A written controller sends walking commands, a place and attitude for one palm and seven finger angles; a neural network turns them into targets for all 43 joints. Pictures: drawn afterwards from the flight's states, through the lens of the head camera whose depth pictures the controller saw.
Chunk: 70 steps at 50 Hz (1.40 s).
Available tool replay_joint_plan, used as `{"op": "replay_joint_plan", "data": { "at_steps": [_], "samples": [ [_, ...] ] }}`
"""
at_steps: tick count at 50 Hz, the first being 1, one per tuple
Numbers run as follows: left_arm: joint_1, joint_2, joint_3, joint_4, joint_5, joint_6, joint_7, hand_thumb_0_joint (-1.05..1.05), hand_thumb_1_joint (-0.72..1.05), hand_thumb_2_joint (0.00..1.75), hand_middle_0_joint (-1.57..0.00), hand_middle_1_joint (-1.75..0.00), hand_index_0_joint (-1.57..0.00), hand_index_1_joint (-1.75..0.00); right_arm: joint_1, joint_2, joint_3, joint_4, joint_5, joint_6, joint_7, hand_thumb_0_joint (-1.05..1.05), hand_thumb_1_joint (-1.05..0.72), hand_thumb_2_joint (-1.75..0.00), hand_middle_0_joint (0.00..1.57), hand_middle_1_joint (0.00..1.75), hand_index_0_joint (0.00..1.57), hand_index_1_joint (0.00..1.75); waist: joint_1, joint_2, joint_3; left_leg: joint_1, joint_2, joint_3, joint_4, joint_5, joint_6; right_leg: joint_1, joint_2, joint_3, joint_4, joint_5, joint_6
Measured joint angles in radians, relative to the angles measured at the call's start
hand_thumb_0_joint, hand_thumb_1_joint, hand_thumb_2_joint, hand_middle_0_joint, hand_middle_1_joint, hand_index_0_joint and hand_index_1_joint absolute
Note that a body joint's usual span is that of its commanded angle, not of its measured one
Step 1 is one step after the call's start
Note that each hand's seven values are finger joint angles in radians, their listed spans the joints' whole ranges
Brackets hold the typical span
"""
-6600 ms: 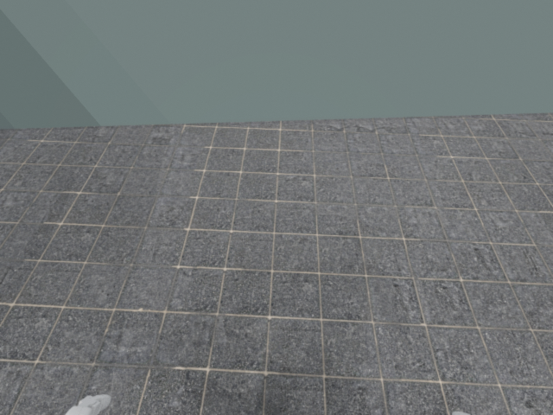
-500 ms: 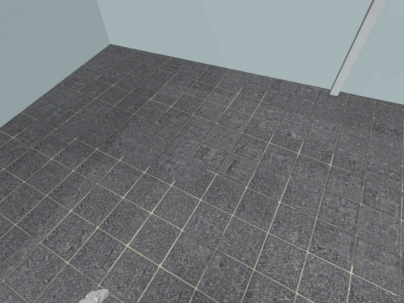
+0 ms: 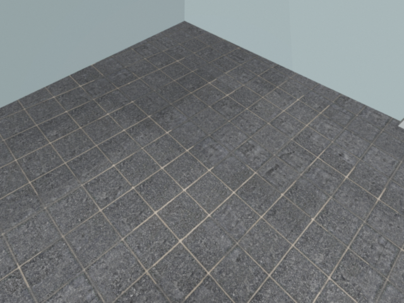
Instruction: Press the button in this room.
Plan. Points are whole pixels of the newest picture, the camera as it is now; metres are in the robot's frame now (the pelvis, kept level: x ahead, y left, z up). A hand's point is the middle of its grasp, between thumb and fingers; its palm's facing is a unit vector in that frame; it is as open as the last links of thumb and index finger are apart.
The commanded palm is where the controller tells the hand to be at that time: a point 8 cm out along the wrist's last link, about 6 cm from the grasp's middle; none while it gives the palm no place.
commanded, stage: turn or walk to find it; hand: left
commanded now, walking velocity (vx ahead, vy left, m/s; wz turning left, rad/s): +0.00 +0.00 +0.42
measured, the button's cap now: out of the picture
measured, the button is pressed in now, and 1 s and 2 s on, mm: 0 0 0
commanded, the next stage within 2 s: none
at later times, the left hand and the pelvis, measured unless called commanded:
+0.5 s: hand out of the picture +0.07 +0.19 -0.13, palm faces +0.19 -0.94 -0.28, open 7.4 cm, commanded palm none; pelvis -0.01 -0.02 +0.01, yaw +11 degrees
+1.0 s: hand out of the picture -0.11 +0.22 -0.17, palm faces +0.45 -0.86 -0.25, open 7.4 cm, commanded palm none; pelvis -0.05 +0.01 +0.01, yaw +24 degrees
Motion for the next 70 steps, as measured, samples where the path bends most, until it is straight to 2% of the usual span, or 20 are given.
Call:
{"op": "replay_joint_plan", "data": {
  "at_steps": [3, 5, 8, 16, 21, 23, 26, 29, 32, 40, 43, 44, 47, 49, 52, 59, 64, 66, 68, 70],
  "samples": [
    [-0.011, 0.025, 0.009, 0.022, -0.001, 0.034, 0.005, 0.01, 0.9, 0.89, -0.2, -0.3, -0.2, -0.3, -0.017, 0.024, 0.012, -0.015, -0.004, -0.018, -0.009, 0.01, -0.91, -0.9, 0.2, 0.3, 0.2, 0.3, 0.002, -0.012, 0.001, 0.001, -0.007, -0.005, 0.0, -0.004, 0.021, -0.089, 0.043, 0.099, 0.235, -0.115, 0.013],
    [-0.024, 0.032, 0.013, 0.027, -0.002, 0.035, 0.001, 0.01, 0.9, 0.89, -0.2, -0.3, -0.2, -0.3, -0.019, 0.033, 0.019, -0.02, -0.005, -0.023, -0.017, 0.01, -0.91, -0.9, 0.2, 0.3, 0.2, 0.3, -0.001, -0.004, -0.001, 0.017, -0.012, -0.02, -0.042, 0.024, 0.023, -0.124, 0.065, 0.131, 0.333, -0.082, 0.019],
    [-0.044, 0.032, 0.013, 0.015, -0.004, 0.024, -0.005, 0.01, 0.91, 0.89, -0.2, -0.3, -0.2, -0.3, -0.018, 0.04, 0.026, -0.019, -0.004, -0.026, -0.02, 0.01, -0.91, -0.9, 0.2, 0.3, 0.2, 0.3, -0.001, 0.009, -0.006, 0.039, -0.023, -0.04, -0.105, 0.065, 0.031, -0.14, 0.078, 0.158, 0.366, -0.039, 0.028],
    [-0.115, 0.007, 0.003, -0.033, -0.008, 0.016, -0.001, 0.01, 0.91, 0.89, -0.2, -0.3, -0.19, -0.3, 0.007, 0.042, 0.019, -0.02, -0.009, -0.021, -0.018, 0.01, -0.91, -0.89, 0.21, 0.3, 0.2, 0.3, -0.03, 0.039, -0.012, 0.035, -0.057, -0.098, -0.147, 0.107, 0.031, -0.087, 0.106, 0.193, 0.223, -0.057, 0.035],
    [-0.148, -0.022, -0.01, -0.065, -0.013, -0.002, 0.001, 0.01, 0.91, 0.89, -0.2, -0.3, -0.2, -0.3, 0.035, 0.025, 0.005, -0.014, -0.011, -0.007, -0.015, 0.01, -0.91, -0.89, 0.21, 0.3, 0.2, 0.3, -0.053, 0.068, -0.015, -0.005, -0.071, -0.14, -0.105, 0.103, 0.01, 0.008, 0.137, 0.187, -0.016, 0.001, 0.019],
    [-0.145, -0.03, -0.016, -0.077, -0.009, -0.022, 0.002, 0.01, 0.9, 0.89, -0.2, -0.3, -0.2, -0.3, 0.052, 0.015, -0.002, -0.01, -0.004, -0.003, -0.013, 0.01, -0.91, -0.89, 0.21, 0.3, 0.2, 0.3, -0.052, 0.078, -0.023, -0.038, -0.079, -0.154, -0.049, 0.081, -0.006, 0.062, 0.141, 0.174, -0.15, 0.104, -0.009],
    [-0.132, -0.054, -0.027, -0.082, -0.003, -0.034, 0.004, 0.01, 0.9, 0.89, -0.2, -0.3, -0.2, -0.3, 0.063, -0.006, -0.018, -0.001, -0.004, 0.018, -0.011, 0.01, -0.91, -0.9, 0.2, 0.3, 0.2, 0.3, -0.058, 0.102, -0.021, -0.131, -0.082, -0.15, 0.215, -0.106, -0.024, 0.069, 0.135, 0.134, -0.127, 0.079, -0.063],
    [-0.108, -0.068, -0.031, -0.077, -0.002, -0.031, 0.006, 0.01, 0.9, 0.89, -0.2, -0.3, -0.2, -0.3, 0.068, -0.023, -0.027, 0.009, -0.007, 0.033, -0.004, 0.01, -0.91, -0.9, 0.2, 0.3, 0.2, 0.3, -0.057, 0.105, -0.019, -0.206, -0.059, -0.12, 0.465, -0.088, -0.042, 0.098, 0.119, 0.106, -0.156, 0.082, -0.069],
    [-0.087, -0.071, -0.032, -0.063, 0.001, -0.029, 0.007, 0.01, 0.9, 0.89, -0.21, -0.3, -0.2, -0.3, 0.069, -0.03, -0.029, 0.015, -0.008, 0.036, 0.002, 0.01, -0.91, -0.9, 0.2, 0.3, 0.2, 0.3, -0.057, 0.096, -0.014, -0.223, -0.022, -0.102, 0.533, -0.054, -0.062, 0.117, 0.102, 0.079, -0.175, 0.091, -0.066],
    [-0.04, -0.041, -0.02, -0.03, 0.011, -0.025, 0.001, 0.01, 0.9, 0.89, -0.21, -0.3, -0.2, -0.3, 0.025, -0.021, -0.012, 0.018, 0.001, 0.035, 0.002, 0.01, -0.91, -0.9, 0.2, 0.3, 0.2, 0.3, -0.022, 0.045, 0.013, -0.107, 0.02, -0.046, 0.246, -0.105, -0.072, 0.104, 0.046, 0.022, -0.143, 0.079, -0.041],
    [-0.02, -0.016, -0.009, -0.015, 0.006, -0.016, 0.0, 0.01, 0.9, 0.89, -0.21, -0.3, -0.2, -0.3, 0.007, -0.017, -0.004, -0.001, 0.003, 0.015, 0.002, 0.01, -0.91, -0.9, 0.2, 0.3, 0.2, 0.3, -0.015, 0.029, 0.013, -0.021, 0.015, -0.015, 0.031, 0.006, -0.059, 0.077, 0.022, -0.002, -0.079, 0.05, -0.016],
    [-0.014, -0.005, -0.004, -0.013, 0.002, -0.009, -0.001, 0.01, 0.9, 0.89, -0.21, -0.3, -0.2, -0.3, 0.001, -0.015, -0.003, -0.007, 0.001, 0.004, 0.003, 0.01, -0.91, -0.9, 0.2, 0.3, 0.2, 0.3, -0.012, 0.021, 0.01, -0.012, 0.011, -0.013, -0.006, 0.062, -0.039, 0.054, 0.011, 0.001, -0.034, 0.034, -0.008],
    [-0.013, 0.026, 0.008, 0.007, -0.002, 0.025, 0.007, 0.01, 0.9, 0.89, -0.21, -0.3, -0.2, -0.3, -0.021, 0.008, 0.007, -0.02, -0.004, -0.014, -0.001, 0.01, -0.91, -0.9, 0.2, 0.3, 0.2, 0.3, 0.004, -0.007, 0.014, -0.024, -0.003, -0.006, 0.028, 0.022, 0.006, -0.04, 0.033, 0.097, 0.193, -0.142, 0.007],
    [-0.021, 0.034, 0.013, 0.019, -0.003, 0.035, 0.004, 0.01, 0.9, 0.89, -0.2, -0.3, -0.2, -0.3, -0.023, 0.018, 0.013, -0.028, -0.007, -0.02, -0.01, 0.01, -0.91, -0.9, 0.2, 0.3, 0.2, 0.3, -0.001, 0.0, 0.009, -0.014, -0.005, -0.021, -0.004, 0.03, 0.014, -0.087, 0.058, 0.132, 0.308, -0.129, 0.011],
    [-0.038, 0.036, 0.014, 0.012, -0.004, 0.027, -0.003, 0.01, 0.91, 0.89, -0.2, -0.3, -0.2, -0.3, -0.024, 0.026, 0.022, -0.03, -0.007, -0.023, -0.016, 0.01, -0.91, -0.9, 0.2, 0.3, 0.2, 0.3, -0.001, 0.013, 0.004, 0.006, -0.012, -0.043, -0.071, 0.078, 0.015, -0.119, 0.076, 0.157, 0.356, -0.075, 0.019],
    [-0.089, 0.01, 0.004, -0.031, -0.008, 0.016, -0.004, 0.01, 0.91, 0.89, -0.2, -0.3, -0.19, -0.3, -0.009, 0.031, 0.021, -0.033, -0.009, -0.016, -0.012, 0.01, -0.91, -0.89, 0.2, 0.3, 0.2, 0.3, -0.022, 0.043, -0.007, 0.005, -0.037, -0.096, -0.13, 0.135, 0.014, -0.086, 0.104, 0.185, 0.222, -0.061, 0.025],
    [-0.113, -0.018, -0.008, -0.063, -0.012, -0.005, -0.003, 0.01, 0.91, 0.89, -0.2, -0.3, -0.2, -0.3, 0.014, 0.02, 0.006, -0.03, -0.01, 0.0, -0.008, 0.01, -0.91, -0.89, 0.21, 0.3, 0.2, 0.3, -0.041, 0.07, -0.018, -0.041, -0.054, -0.138, -0.088, 0.136, -0.009, 0.023, 0.134, 0.176, -0.04, 0.018, 0.013],
    [-0.111, -0.032, -0.013, -0.072, -0.005, -0.023, 0.0, 0.01, 0.9, 0.89, -0.2, -0.3, -0.2, -0.3, 0.025, 0.009, -0.004, -0.027, -0.004, 0.006, -0.006, 0.01, -0.91, -0.89, 0.21, 0.3, 0.2, 0.3, -0.04, 0.086, -0.021, -0.083, -0.06, -0.153, -0.011, 0.082, -0.021, 0.058, 0.139, 0.161, -0.13, 0.085, -0.022],
    [-0.103, -0.05, -0.021, -0.078, -0.001, -0.028, 0.001, 0.01, 0.9, 0.89, -0.2, -0.3, -0.2, -0.3, 0.034, -0.003, -0.016, -0.02, -0.005, 0.021, -0.006, 0.01, -0.91, -0.9, 0.2, 0.3, 0.2, 0.3, -0.044, 0.101, -0.02, -0.149, -0.07, -0.153, 0.172, -0.056, -0.026, 0.058, 0.131, 0.135, -0.114, 0.087, -0.055],
    [-0.088, -0.062, -0.026, -0.079, 0.0, -0.027, 0.001, 0.01, 0.9, 0.89, -0.2, -0.3, -0.2, -0.3, 0.041, -0.015, -0.025, -0.009, -0.008, 0.034, 0.0, 0.01, -0.91, -0.9, 0.2, 0.3, 0.2, 0.3, -0.042, 0.104, -0.021, -0.208, -0.069, -0.137, 0.371, -0.078, -0.031, 0.072, 0.12, 0.118, -0.131, 0.091, -0.065]
  ]
}}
